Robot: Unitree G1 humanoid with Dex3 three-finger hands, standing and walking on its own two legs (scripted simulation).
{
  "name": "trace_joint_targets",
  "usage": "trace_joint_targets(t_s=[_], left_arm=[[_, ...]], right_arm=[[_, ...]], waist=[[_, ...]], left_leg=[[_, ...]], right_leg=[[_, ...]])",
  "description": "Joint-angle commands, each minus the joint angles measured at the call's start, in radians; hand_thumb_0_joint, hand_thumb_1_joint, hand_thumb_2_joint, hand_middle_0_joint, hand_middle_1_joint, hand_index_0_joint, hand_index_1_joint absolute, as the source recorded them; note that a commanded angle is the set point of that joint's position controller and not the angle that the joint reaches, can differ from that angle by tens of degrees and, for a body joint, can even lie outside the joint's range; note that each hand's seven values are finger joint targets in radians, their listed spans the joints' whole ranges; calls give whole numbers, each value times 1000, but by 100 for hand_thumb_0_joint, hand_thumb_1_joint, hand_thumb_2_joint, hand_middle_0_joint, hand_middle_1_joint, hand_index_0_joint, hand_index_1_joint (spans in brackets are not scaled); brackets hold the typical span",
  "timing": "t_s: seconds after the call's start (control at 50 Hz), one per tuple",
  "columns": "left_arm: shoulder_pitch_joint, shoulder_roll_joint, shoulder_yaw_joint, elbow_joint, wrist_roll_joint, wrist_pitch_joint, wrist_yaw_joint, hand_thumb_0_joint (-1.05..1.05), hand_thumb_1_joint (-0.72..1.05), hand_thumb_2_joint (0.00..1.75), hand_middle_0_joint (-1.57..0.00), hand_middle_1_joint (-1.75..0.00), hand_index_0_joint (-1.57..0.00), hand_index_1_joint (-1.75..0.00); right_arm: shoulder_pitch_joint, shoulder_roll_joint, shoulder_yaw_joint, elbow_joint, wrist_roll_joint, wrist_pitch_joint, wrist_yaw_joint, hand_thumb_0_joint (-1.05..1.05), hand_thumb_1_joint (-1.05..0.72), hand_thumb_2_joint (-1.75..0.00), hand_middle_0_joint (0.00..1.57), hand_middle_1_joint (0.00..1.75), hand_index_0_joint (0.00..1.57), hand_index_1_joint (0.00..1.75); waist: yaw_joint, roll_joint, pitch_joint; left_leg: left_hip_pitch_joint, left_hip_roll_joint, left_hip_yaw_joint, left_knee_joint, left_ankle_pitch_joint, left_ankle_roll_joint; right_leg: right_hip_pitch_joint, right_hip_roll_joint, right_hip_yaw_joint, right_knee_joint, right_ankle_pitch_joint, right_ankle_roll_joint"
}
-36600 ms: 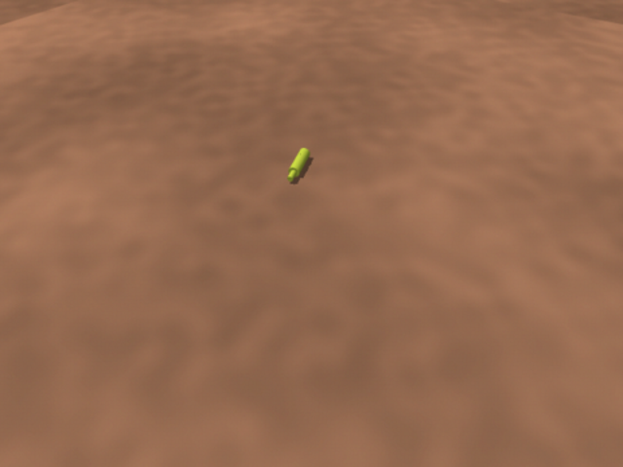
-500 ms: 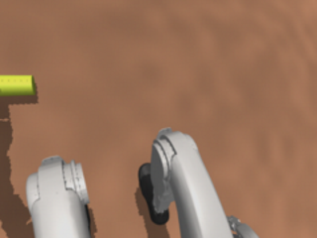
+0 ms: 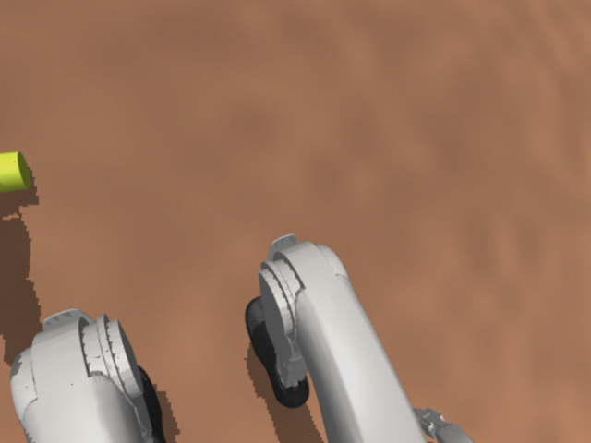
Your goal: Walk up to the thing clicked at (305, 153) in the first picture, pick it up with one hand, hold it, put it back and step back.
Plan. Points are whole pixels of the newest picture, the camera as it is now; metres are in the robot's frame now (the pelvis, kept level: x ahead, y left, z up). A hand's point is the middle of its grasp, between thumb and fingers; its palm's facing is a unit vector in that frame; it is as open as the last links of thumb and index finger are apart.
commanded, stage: approach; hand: left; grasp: from above
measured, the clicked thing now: out of the picture +0.53 +0.34 -0.30
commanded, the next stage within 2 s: close in in 0.16 s
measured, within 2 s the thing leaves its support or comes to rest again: neither
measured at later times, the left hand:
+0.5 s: hand out of the picture +0.51 +0.31 -0.19, palm faces -0.48 -0.02 -0.88, open 14.0 cm
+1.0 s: hand out of the picture +0.51 +0.30 -0.24, palm faces -0.46 -0.02 -0.89, open 14.1 cm
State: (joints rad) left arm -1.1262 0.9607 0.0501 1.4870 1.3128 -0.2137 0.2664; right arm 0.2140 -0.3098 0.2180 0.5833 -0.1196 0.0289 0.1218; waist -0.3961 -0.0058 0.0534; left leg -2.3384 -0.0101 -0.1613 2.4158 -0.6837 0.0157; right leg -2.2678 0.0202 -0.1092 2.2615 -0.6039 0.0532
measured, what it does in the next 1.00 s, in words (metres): stands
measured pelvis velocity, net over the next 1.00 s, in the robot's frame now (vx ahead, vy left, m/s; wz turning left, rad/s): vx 0.00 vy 0.00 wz -0.05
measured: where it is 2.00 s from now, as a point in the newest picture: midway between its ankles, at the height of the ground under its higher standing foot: (220, 407)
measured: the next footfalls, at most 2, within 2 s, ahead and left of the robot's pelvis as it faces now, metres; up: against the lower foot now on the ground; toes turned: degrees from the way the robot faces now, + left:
none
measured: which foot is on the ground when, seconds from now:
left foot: down 0.00-1.00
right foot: down 0.00-1.00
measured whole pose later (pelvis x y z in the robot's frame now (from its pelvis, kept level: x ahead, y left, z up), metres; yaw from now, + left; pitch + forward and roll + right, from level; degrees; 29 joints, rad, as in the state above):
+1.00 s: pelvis +0.00 +0.00 -0.02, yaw -3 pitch +31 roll -14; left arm -1.18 1.08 0.03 1.64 1.39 -0.29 0.45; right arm 0.18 -0.32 0.30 0.59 -0.19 -0.06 0.11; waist -0.43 -0.11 0.14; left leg -2.36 -0.01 -0.21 2.50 -0.70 0.02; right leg -2.27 0.03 -0.15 2.30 -0.60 0.06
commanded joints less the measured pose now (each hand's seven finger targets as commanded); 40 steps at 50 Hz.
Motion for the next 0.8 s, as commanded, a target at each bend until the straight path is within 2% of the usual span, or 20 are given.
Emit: trace_joint_targets(t_s=[0.0, 0.02, 0.04, 0.06, 0.08, 0.12, 0.14, 0.2, 0.22, 0.24, 0.3, 0.34, 0.38, 0.44, 0.48, 0.54, 0.6, 0.68, 0.76, 0.78], left_arm=[[-351, 312, 37, -215, -44, -50, -13, 0, -57, 102, -8, -102, -8, -103], [-361, 311, 39, -235, -46, -68, -18, 0, -57, 101, -8, -103, -8, -103], [-381, 298, 36, -240, -49, -85, -22, 0, -57, 101, -8, -104, -8, -104], [-373, 261, 22, -213, -48, -98, -23, 0, -58, 102, -7, -104, -7, -104], [-385, 239, 5, -221, -43, -116, -21, 0, -58, 103, -7, -105, -7, -105], [-395, 236, -6, -220, -27, -141, -12, 0, -59, 104, -7, -104, -6, -104], [-414, 275, 7, -237, -11, -149, -6, 0, -58, 107, -8, -105, -7, -106], [-390, 256, 0, -195, 17, -144, 9, 0, -56, 113, -10, -107, -8, -109], [-406, 275, 7, -228, 22, -144, 19, 0, -55, 113, -9, -108, -8, -109], [-381, 266, 7, -181, 25, -133, 26, 0, -54, 115, -10, -109, -9, -110], [-355, 245, -5, -158, 24, -116, 42, 0, -55, 102, -7, -103, -8, -103], [-336, 218, -24, -117, 31, -108, 40, 0, -57, 102, -7, -102, -7, -102], [-354, 238, -13, -136, 31, -109, 44, 0, -55, 101, -7, -102, -7, -102], [-381, 290, 8, -170, 31, -115, 64, 0, -54, 101, -8, -102, -9, -102], [-369, 280, 7, -126, 28, -116, 77, 0, -55, 103, -8, -99, -7, -100], [-343, 237, -20, -48, 39, -124, 94, 0, -57, 106, -8, -98, -6, -100], [-382, 308, 0, -71, 49, -134, 133, 0, -55, 106, -10, -99, -8, -100], [-352, 286, -11, -2, 57, -132, 169, 0, -56, 107, -8, -98, -6, -100], [-365, 342, 9, -26, 67, -121, 201, 0, -56, 106, -9, -95, -7, -97], [-369, 338, 6, -23, 67, -119, 208, 0, -56, 105, -9, -95, -7, -98]], right_arm=[[190, -300, -93, 8, -6, 3, -29, 0, -91, -90, 20, 30, 20, 30], [194, -289, -91, 5, -12, 2, -29, 0, -91, -90, 20, 30, 20, 30], [213, -296, -93, 16, -18, 2, -29, 0, -91, -90, 20, 30, 20, 30], [218, -304, -96, 18, -24, 3, -31, 0, -91, -90, 20, 30, 20, 30], [214, -298, -94, 21, -29, 5, -31, 0, -91, -90, 20, 30, 20, 30], [221, -292, -93, 30, -35, 7, -31, 0, -92, -90, 20, 30, 20, 30], [222, -296, -92, 36, -39, 9, -31, 0, -91, -90, 20, 30, 20, 30], [222, -304, -97, 35, -47, 16, -26, 0, -92, -90, 20, 30, 20, 30], [211, -297, -95, 30, -47, 18, -25, 0, -91, -90, 20, 30, 20, 30], [214, -305, -97, 31, -46, 18, -25, 0, -91, -90, 20, 30, 20, 30], [198, -302, -97, 28, -44, 20, -21, 0, -91, -90, 20, 30, 20, 30], [194, -301, -93, 23, -44, 16, -20, 0, -91, -90, 20, 30, 20, 30], [193, -311, -91, 18, -44, 14, -20, 0, -91, -90, 20, 30, 20, 30], [182, -313, -83, -3, -44, 10, -20, 0, -91, -90, 20, 30, 20, 30], [174, -310, -79, -5, -47, 5, -19, 0, -91, -90, 20, 30, 20, 30], [171, -314, -64, 4, -52, -5, -20, 0, -91, -90, 20, 30, 20, 30], [164, -315, -52, 2, -56, -17, -22, 0, -91, -90, 20, 30, 20, 30], [160, -324, -39, 8, -64, -34, -21, 0, -91, -90, 20, 30, 20, 30], [156, -332, -35, 6, -67, -56, -27, 0, -91, -90, 20, 30, 20, 30], [159, -329, -30, 6, -70, -59, -26, 0, -91, -90, 20, 30, 20, 30]], waist=[[-2, 309, -662], [-1, 341, -686], [-15, 362, -693], [-24, 359, -662], [-33, 363, -680], [-26, 394, -678], [-9, 420, -701], [-11, 456, -680], [1, 472, -719], [-6, 454, -696], [-5, 463, -676], [-24, 425, -625], [-28, 447, -630], [-19, 461, -689], [-23, 449, -650], [-58, 421, -572], [-41, 446, -628], [-67, 433, -569], [-48, 470, -603], [-57, 478, -621]], left_leg=[[392, -8, 96, -211, 138, 23], [430, -3, 92, -216, 137, 17], [473, 0, 86, -214, 161, 9], [482, -3, 74, -207, 166, 3], [493, 3, 66, -210, 164, 0], [516, 2, 63, -218, 170, -3], [535, 3, 64, -222, 179, -6], [590, 3, 54, -225, 232, -13], [600, 4, 60, -226, 247, -8], [609, 3, 53, -223, 266, -7], [607, 6, 43, -240, 278, -9], [585, 8, 38, -232, 266, -4], [608, 10, 24, -243, 288, -13], [614, 10, 39, -228, 292, -6], [574, 9, 43, -230, 252, -5], [556, 13, 24, -230, 214, -7], [554, 13, 39, -225, 198, 1], [546, 17, 21, -214, 204, -4], [567, 21, 22, -211, 196, -7], [576, 23, 25, -204, 213, -4]], right_leg=[[430, 18, -50, -235, 111, -87], [430, 21, -50, -228, 107, -87], [422, 19, -61, -225, 123, -89], [381, 18, -71, -225, 120, -96], [379, 23, -80, -218, 117, -95], [371, 23, -84, -213, 123, -95], [374, 22, -84, -209, 130, -95], [331, 20, -94, -193, 162, -100], [351, 22, -93, -195, 179, -96], [329, 20, -96, -192, 192, -96], [311, 18, -101, -179, 205, -96], [290, 20, -104, -182, 196, -96], [290, 13, -104, -173, 211, -97], [342, 18, -97, -176, 225, -93], [329, 21, -98, -177, 199, -94], [281, 22, -111, -173, 166, -96], [336, 26, -102, -174, 172, -88], [291, 28, -118, -157, 170, -91], [306, 28, -111, -145, 172, -91], [324, 32, -112, -144, 187, -88]])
